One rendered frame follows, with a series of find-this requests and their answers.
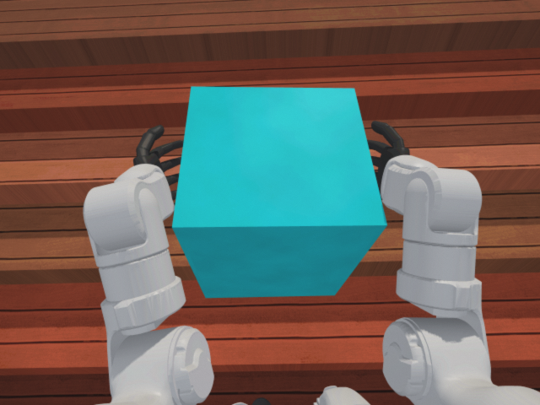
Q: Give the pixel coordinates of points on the right robot forearm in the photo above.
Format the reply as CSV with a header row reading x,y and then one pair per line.
x,y
440,209

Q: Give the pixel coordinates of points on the carton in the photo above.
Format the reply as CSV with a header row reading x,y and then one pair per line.
x,y
277,194

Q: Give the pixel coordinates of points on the left robot upper arm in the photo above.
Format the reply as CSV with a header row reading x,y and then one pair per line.
x,y
169,366

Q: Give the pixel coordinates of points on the robot right hand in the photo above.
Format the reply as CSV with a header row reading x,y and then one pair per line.
x,y
387,152

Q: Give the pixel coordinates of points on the robot right thigh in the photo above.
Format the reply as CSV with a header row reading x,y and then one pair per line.
x,y
340,396

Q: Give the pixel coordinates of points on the left robot forearm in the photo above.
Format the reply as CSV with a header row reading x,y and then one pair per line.
x,y
124,221

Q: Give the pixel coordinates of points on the right robot upper arm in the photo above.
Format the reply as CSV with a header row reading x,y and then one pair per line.
x,y
442,361

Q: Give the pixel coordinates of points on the robot left hand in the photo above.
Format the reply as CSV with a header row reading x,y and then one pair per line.
x,y
145,156

